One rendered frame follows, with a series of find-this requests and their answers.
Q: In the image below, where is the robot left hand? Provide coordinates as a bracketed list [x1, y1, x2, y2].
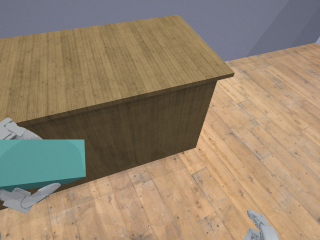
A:
[0, 118, 61, 213]

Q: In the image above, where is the sponge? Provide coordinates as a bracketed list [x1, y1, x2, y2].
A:
[0, 139, 86, 192]

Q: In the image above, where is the table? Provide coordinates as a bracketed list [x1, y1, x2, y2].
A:
[0, 14, 235, 210]

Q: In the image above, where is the robot right hand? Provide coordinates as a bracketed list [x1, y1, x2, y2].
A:
[243, 209, 280, 240]

